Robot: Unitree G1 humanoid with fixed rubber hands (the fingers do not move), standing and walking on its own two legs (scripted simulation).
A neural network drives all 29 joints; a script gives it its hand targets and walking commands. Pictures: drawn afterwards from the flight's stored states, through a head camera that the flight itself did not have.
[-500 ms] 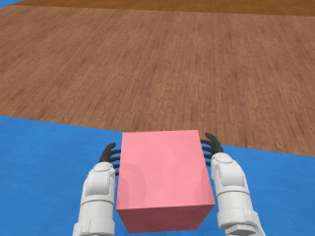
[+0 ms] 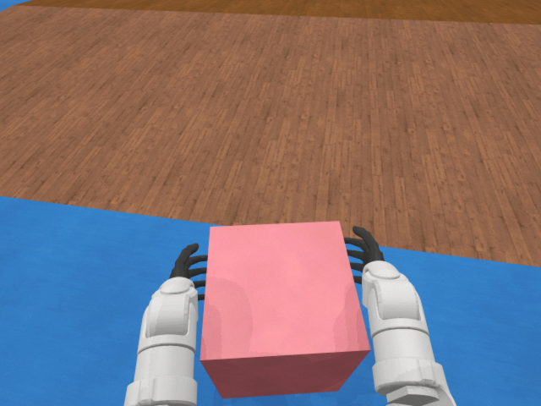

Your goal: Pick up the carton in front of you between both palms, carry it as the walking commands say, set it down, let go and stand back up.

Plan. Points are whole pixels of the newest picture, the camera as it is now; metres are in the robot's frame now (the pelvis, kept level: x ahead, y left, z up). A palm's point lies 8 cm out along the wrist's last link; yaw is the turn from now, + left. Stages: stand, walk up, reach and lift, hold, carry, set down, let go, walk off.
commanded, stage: carry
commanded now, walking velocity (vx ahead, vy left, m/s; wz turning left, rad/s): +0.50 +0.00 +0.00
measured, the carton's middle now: (278, 314) +0.28 +0.00 -0.03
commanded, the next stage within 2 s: none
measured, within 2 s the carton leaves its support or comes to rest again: neither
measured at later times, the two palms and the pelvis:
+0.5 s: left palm (191, 217) +0.41 +0.15 +0.08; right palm (357, 206) +0.42 -0.15 +0.09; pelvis +0.15 +0.00 -0.01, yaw -2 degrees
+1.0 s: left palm (231, 140) +0.71 +0.10 +0.05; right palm (347, 134) +0.73 -0.20 +0.05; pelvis +0.45 -0.06 +0.00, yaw +1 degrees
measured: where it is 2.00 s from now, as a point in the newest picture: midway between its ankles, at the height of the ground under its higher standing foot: (276, 242)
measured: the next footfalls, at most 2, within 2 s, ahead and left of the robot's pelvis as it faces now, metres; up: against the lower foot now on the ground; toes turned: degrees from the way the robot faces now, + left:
left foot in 0.46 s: +0.22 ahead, +0.10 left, +0.00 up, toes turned +8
right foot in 0.84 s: +0.51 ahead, -0.14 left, +0.00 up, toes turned -13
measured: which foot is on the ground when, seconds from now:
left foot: down 0.00-0.16, up 0.18-0.44, down 0.46-0.84, up 0.86-1.00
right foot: down 0.00-0.46, up 0.48-0.82, down 0.84-1.00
